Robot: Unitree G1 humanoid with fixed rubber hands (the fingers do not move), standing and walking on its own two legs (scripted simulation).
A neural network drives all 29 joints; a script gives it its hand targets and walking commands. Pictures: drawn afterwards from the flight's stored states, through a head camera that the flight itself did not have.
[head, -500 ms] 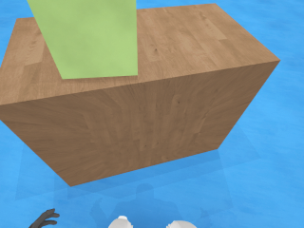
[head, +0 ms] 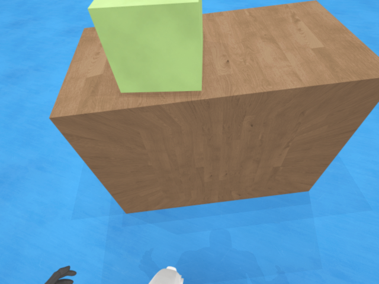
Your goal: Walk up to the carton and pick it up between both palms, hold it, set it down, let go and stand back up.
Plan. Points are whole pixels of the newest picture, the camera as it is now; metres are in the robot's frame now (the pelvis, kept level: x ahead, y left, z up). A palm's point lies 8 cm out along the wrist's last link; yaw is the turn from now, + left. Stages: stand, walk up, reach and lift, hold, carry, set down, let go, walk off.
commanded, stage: walk up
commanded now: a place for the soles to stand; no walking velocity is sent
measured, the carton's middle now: (159, 28) +0.80 +0.14 +0.14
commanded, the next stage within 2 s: none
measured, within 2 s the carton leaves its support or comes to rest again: neither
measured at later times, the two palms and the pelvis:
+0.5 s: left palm out of the picture +0.09 +0.33 -0.07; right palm out of the picture +0.12 -0.30 -0.11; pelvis +0.02 +0.00 -0.01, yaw +5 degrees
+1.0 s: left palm out of the picture +0.07 +0.35 -0.08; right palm out of the picture +0.12 -0.29 -0.10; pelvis +0.02 +0.02 -0.02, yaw +9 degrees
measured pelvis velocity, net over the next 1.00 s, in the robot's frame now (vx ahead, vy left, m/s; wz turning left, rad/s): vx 0.02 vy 0.02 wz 0.15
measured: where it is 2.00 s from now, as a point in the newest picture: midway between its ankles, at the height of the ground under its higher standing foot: outside the picture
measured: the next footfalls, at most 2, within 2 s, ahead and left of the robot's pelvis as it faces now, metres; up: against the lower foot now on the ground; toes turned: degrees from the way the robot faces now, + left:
left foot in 0.12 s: +0.09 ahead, +0.17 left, +0.00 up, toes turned -4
right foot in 0.40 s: +0.10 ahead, -0.07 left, +0.00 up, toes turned +3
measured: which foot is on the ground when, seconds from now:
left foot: up 0.00-0.10, down 0.12-0.42, up 0.44-0.76, down 0.78-1.00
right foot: down 0.00-0.12, up 0.14-0.38, down 0.40-1.00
